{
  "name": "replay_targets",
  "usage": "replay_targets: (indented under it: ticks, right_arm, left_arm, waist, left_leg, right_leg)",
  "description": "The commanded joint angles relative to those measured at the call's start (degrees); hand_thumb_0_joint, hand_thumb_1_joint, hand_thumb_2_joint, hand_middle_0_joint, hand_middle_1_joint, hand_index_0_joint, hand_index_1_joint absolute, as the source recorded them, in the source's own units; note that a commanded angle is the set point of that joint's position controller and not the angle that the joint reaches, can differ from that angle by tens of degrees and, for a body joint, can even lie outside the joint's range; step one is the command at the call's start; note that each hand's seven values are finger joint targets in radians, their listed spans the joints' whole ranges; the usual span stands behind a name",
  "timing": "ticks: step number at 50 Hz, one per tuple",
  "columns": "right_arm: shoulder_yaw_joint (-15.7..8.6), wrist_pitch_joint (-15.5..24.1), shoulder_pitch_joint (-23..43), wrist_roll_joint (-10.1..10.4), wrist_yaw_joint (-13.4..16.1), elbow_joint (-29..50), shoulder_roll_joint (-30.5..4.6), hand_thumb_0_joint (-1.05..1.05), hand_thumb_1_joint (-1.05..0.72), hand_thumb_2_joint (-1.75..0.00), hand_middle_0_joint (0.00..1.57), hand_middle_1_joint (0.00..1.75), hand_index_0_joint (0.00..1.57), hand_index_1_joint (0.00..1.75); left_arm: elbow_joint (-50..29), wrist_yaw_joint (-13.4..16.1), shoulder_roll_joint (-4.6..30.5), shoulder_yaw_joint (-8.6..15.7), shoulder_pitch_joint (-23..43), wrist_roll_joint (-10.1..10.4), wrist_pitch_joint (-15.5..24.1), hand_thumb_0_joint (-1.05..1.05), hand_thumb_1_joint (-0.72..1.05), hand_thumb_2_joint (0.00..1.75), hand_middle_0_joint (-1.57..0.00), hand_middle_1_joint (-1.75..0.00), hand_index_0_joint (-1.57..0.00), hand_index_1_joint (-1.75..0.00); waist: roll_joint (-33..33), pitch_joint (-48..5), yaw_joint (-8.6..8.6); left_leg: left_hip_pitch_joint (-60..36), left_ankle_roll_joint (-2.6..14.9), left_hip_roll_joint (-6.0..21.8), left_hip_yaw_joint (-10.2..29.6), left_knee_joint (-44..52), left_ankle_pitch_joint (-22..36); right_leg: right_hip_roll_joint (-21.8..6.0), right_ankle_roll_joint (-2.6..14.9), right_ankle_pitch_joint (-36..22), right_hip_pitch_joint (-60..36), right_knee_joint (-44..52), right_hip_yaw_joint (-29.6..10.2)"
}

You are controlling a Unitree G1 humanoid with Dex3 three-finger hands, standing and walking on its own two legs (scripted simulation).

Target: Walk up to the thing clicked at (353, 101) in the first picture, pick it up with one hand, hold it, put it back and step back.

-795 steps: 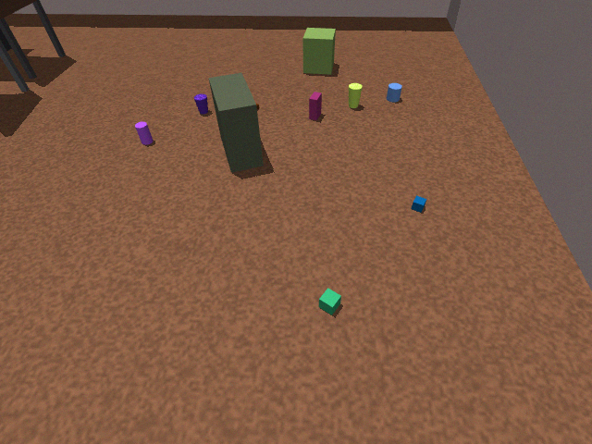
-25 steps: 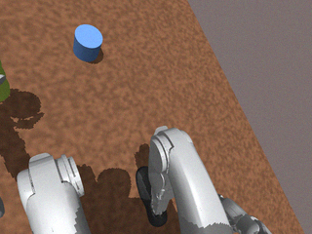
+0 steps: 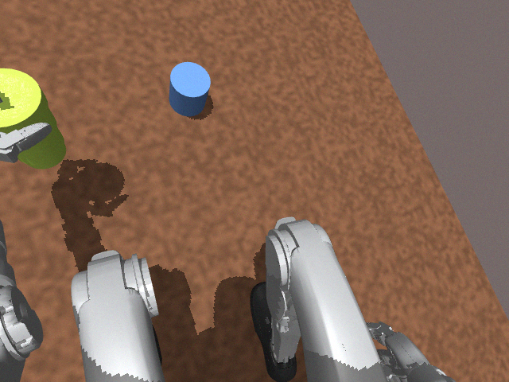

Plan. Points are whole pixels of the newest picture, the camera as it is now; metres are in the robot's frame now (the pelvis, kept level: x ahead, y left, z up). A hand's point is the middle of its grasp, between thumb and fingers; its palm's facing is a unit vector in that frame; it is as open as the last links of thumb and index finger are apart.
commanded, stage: settle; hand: left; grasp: from the side
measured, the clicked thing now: (25, 128) +0.50 +0.28 -0.11
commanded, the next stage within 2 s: lift in 0.80 s
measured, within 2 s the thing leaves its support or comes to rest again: neither
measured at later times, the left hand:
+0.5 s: hand out of the picture +0.50 +0.28 -0.02, palm faces +0.24 -0.97 -0.07, open 7.6 cm
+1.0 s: hand out of the picture +0.49 +0.27 -0.01, palm faces +0.24 -0.97 -0.07, open 7.1 cm
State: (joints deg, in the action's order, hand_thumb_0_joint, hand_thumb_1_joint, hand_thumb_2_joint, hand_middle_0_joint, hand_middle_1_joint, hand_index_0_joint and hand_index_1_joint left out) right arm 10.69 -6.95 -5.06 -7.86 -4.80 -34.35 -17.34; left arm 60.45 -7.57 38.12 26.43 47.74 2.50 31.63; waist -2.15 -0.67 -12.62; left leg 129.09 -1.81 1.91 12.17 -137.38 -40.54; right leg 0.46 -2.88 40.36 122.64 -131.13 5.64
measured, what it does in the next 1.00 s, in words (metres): stands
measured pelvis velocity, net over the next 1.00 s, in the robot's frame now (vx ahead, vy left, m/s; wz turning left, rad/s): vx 0.00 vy -0.01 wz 0.05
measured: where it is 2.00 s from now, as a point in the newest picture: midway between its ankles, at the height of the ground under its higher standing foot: (216, 368)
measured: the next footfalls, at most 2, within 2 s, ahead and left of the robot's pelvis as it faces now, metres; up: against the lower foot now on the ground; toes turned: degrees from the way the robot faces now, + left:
none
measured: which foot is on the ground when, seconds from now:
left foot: down 0.00-1.00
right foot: down 0.00-1.00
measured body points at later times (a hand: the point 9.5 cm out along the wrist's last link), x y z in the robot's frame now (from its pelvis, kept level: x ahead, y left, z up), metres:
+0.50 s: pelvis +0.00 +0.00 +0.01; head +0.22 +0.08 +0.39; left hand +0.48 +0.33 -0.02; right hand +0.09 -0.27 -0.09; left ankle +0.07 +0.13 -0.31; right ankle +0.10 -0.13 -0.31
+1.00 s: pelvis +0.00 -0.01 +0.02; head +0.22 +0.07 +0.41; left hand +0.47 +0.32 +0.00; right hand +0.10 -0.27 -0.09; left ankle +0.07 +0.13 -0.31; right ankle +0.10 -0.13 -0.31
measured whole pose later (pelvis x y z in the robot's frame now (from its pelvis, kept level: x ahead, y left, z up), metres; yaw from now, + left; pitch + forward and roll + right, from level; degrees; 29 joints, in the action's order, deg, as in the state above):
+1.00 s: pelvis +0.00 -0.01 +0.02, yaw +3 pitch +33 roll -7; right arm 6.1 -5.1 -7.9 -6.0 -3.6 -36.9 -16.3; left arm 60.0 -7.8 32.1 26.7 47.9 1.5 29.8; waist -0.4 -4.5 -11.1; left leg 125.9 -2.2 2.1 9.0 -131.4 -39.3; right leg -0.3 -1.9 40.0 121.3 -127.8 3.4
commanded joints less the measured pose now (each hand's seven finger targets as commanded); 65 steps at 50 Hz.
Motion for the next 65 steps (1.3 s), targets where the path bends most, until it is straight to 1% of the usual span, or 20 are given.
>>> replay_targets:
  ticks: [1,3,13,15,18,21,24,26,28,29,31,34,38,44,46,49,54,58,62,65]
  right_arm:
    - [-5.5,0.4,-10.9,-0.1,1.0,0.6,-14.4,0.00,-0.91,-0.90,0.20,0.30,0.20,0.30]
    - [-5.6,0.5,-10.7,0.0,1.0,0.7,-14.0,0.00,-0.90,-0.90,0.20,0.30,0.20,0.30]
    - [-6.9,0.9,-11.8,0.2,1.4,0.4,-13.4,0.00,-0.91,-0.90,0.20,0.30,0.20,0.30]
    - [-7.0,1.0,-11.3,0.4,1.5,0.4,-13.1,0.00,-0.91,-0.90,0.20,0.30,0.20,0.30]
    - [-7.3,1.1,-11.5,0.5,1.6,0.1,-13.0,0.00,-0.90,-0.90,0.20,0.30,0.20,0.30]
    - [-7.6,1.2,-11.5,0.8,1.8,0.1,-13.0,0.00,-0.90,-0.90,0.20,0.30,0.20,0.30]
    - [-7.9,1.3,-11.9,0.8,1.8,-0.1,-13.0,0.00,-0.90,-0.90,0.20,0.30,0.20,0.30]
    - [-8.1,1.4,-12.7,1.0,1.8,-0.4,-13.0,0.00,-0.90,-0.90,0.20,0.30,0.20,0.30]
    - [-8.1,1.6,-12.7,0.9,1.8,-0.2,-12.4,0.00,-0.91,-0.90,0.20,0.30,0.20,0.30]
    - [-8.3,1.7,-12.4,1.1,1.9,-0.5,-12.3,0.00,-0.90,-0.90,0.20,0.30,0.20,0.30]
    - [-8.4,1.8,-12.9,1.1,1.9,-0.8,-12.5,0.00,-0.91,-0.90,0.20,0.30,0.20,0.30]
    - [-8.5,1.9,-12.4,1.2,1.9,-0.6,-12.5,0.00,-0.90,-0.90,0.20,0.30,0.20,0.30]
    - [-8.7,2.1,-13.1,1.1,1.8,-1.2,-12.2,0.00,-0.90,-0.90,0.20,0.30,0.20,0.30]
    - [-9.0,2.4,-12.4,1.3,1.9,-1.0,-11.9,0.00,-0.90,-0.90,0.20,0.30,0.20,0.30]
    - [-9.1,2.3,-12.4,1.4,2.0,-0.8,-11.8,0.00,-0.95,-0.91,0.20,0.30,0.20,0.30]
    - [-9.5,2.5,-12.8,1.7,2.1,-1.0,-11.7,0.00,-0.95,-0.91,0.20,0.30,0.20,0.30]
    - [-10.4,2.7,-13.2,2.4,2.4,-0.8,-11.5,0.00,-0.95,-0.91,0.20,0.30,0.20,0.30]
    - [-11.3,3.1,-13.2,3.4,2.8,-0.6,-11.7,0.00,-0.95,-0.91,0.20,0.30,0.20,0.30]
    - [-12.1,3.2,-13.7,4.1,3.2,-0.2,-11.0,0.00,-0.94,-0.91,0.20,0.30,0.20,0.30]
    - [-12.4,3.7,-13.3,4.8,3.6,0.6,-10.3,0.00,-0.95,-0.91,0.20,0.30,0.20,0.30]
  left_arm:
    - [-14.4,-0.6,14.2,2.9,23.5,1.9,5.3,0.00,0.03,1.21,-1.24,-1.37,-1.24,-1.39]
    - [-14.0,-1.0,13.5,2.2,23.9,1.7,5.1,0.00,0.02,1.22,-1.25,-1.38,-1.25,-1.40]
    - [-17.3,-0.7,14.7,4.6,26.1,1.7,4.6,0.00,0.01,1.25,-1.25,-1.38,-1.25,-1.41]
    - [-16.8,-0.5,15.1,4.2,25.6,1.1,4.4,0.00,0.00,1.25,-1.27,-1.39,-1.26,-1.42]
    - [-16.7,-0.6,12.7,3.1,25.9,1.3,4.2,0.00,0.04,1.27,-1.28,-1.40,-1.27,-1.42]
    - [-15.6,-0.3,13.3,4.0,24.1,0.8,3.9,0.00,0.06,1.29,-1.29,-1.42,-1.28,-1.45]
    - [-18.2,-0.5,12.2,3.0,26.2,1.1,4.1,0.00,0.08,1.32,-1.32,-1.45,-1.31,-1.48]
    - [-15.1,0.0,12.0,4.0,23.7,0.9,3.5,0.00,0.08,1.35,-1.32,-1.47,-1.31,-1.49]
    - [-18.2,0.1,11.0,2.5,26.8,1.0,3.9,0.00,0.10,1.35,-1.34,-1.48,-1.33,-1.50]
    - [-15.4,0.1,10.0,2.4,24.7,0.8,3.6,0.00,0.09,1.36,-1.34,-1.48,-1.33,-1.51]
    - [-15.3,0.3,11.3,3.3,24.5,0.9,3.7,0.00,0.09,1.38,-1.35,-1.50,-1.35,-1.53]
    - [-15.1,0.0,9.8,1.8,24.6,0.6,4.0,0.00,0.11,1.38,-1.35,-1.50,-1.34,-1.52]
    - [-16.9,-0.1,10.7,2.8,26.0,0.9,4.3,0.00,0.13,1.40,-1.36,-1.52,-1.35,-1.55]
    - [-16.0,0.3,10.0,2.4,25.6,0.8,4.4,0.00,0.11,1.41,-1.37,-1.53,-1.36,-1.55]
    - [-16.8,0.3,10.0,2.1,26.4,0.8,4.5,0.00,0.11,1.33,-1.43,-1.58,-1.45,-1.56]
    - [-17.2,-0.2,9.8,2.3,25.8,1.2,4.3,0.00,0.06,1.33,-1.41,-1.60,-1.44,-1.59]
    - [-21.1,-1.9,10.4,2.4,24.5,1.9,3.4,0.00,0.03,1.32,-1.40,-1.58,-1.43,-1.57]
    - [-20.4,-3.3,8.0,2.1,21.1,3.0,1.4,0.00,0.04,1.28,-1.37,-1.55,-1.41,-1.54]
    - [-25.7,-3.8,7.8,2.5,20.6,3.6,0.6,0.00,0.03,1.30,-1.38,-1.56,-1.41,-1.55]
    - [-26.4,-3.5,6.1,2.2,19.2,4.6,-0.5,0.00,0.00,1.30,-1.38,-1.56,-1.42,-1.55]
  waist:
    - [20.5,-42.6,-0.89]
    - [20.4,-42.9,-0.96]
    - [19.8,-45.6,0.03]
    - [19.6,-45.0,0.54]
    - [20.2,-44.8,0.11]
    - [19.8,-43.3,0.77]
    - [21.7,-45.3,0.48]
    - [20.2,-45.3,0.79]
    - [20.5,-45.6,0.12]
    - [19.5,-43.9,0.25]
    - [18.9,-44.4,0.65]
    - [20.0,-44.1,0.39]
    - [19.6,-46.8,0.84]
    - [18.2,-45.4,1.00]
    - [19.0,-46.7,1.46]
    - [18.1,-47.0,1.23]
    - [18.5,-50.7,2.56]
    - [19.2,-49.9,3.14]
    - [19.4,-51.2,4.31]
    - [16.1,-50.6,4.44]
  left_leg:
    - [-30.1,2.42,0.3,-5.8,15.3,14.3]
    - [-29.8,2.45,0.3,-5.9,15.5,14.5]
    - [-28.7,2.81,0.1,-7.2,16.2,13.0]
    - [-28.3,2.80,0.1,-7.3,16.7,11.1]
    - [-30.2,2.55,0.1,-7.1,17.6,11.1]
    - [-30.4,2.44,0.1,-7.1,18.7,10.2]
    - [-33.2,2.14,0.1,-6.9,19.0,11.8]
    - [-33.7,2.34,0.0,-6.9,19.0,13.5]
    - [-32.3,2.56,-0.1,-7.2,18.9,12.8]
    - [-31.8,2.56,-0.2,-7.3,19.4,11.8]
    - [-31.7,2.67,-0.2,-7.5,19.1,11.7]
    - [-33.7,2.30,-0.1,-7.1,20.4,12.2]
    - [-34.3,2.46,-0.2,-7.6,19.6,13.9]
    - [-32.7,2.58,-0.5,-8.1,20.6,10.2]
    - [-33.1,2.50,-0.6,-8.2,21.0,10.6]
    - [-33.1,2.70,-0.6,-8.4,21.0,11.5]
    - [-35.9,2.99,-0.6,-9.2,21.7,14.0]
    - [-39.5,2.65,-0.5,-8.5,24.3,14.7]
    - [-42.0,2.63,-0.6,-8.6,26.3,16.6]
    - [-40.4,3.08,-0.7,-8.9,27.6,13.7]
  right_leg:
    - [1.7,4.22,-17.2,-20.6,12.1,3.4]
    - [1.7,4.20,-17.2,-21.1,12.2,3.2]
    - [1.5,3.88,-16.4,-24.0,13.7,1.9]
    - [1.5,4.06,-14.4,-22.9,13.9,1.6]
    - [1.3,4.32,-14.0,-20.9,14.1,2.0]
    - [1.3,4.46,-12.6,-20.1,14.4,2.3]
    - [1.2,4.71,-13.8,-19.3,14.0,2.3]
    - [1.1,4.56,-15.0,-19.9,14.4,2.1]
    - [1.0,4.49,-15.2,-20.9,14.9,1.7]
    - [1.0,4.52,-14.1,-20.0,15.0,1.8]
    - [1.0,4.41,-14.1,-20.7,15.6,1.5]
    - [0.8,4.73,-13.8,-19.1,15.1,2.0]
    - [0.8,4.50,-15.6,-21.3,15.4,1.4]
    - [0.8,4.52,-12.5,-21.2,16.6,1.2]
    - [0.7,4.69,-12.8,-21.6,16.3,1.0]
    - [0.7,4.49,-13.7,-22.8,17.0,0.6]
    - [0.7,4.39,-15.7,-25.9,18.5,-0.4]
    - [0.3,4.95,-15.1,-23.4,19.1,0.0]
    - [0.0,5.07,-16.4,-25.3,20.6,-0.4]
    - [0.1,4.87,-14.4,-27.3,23.1,-1.2]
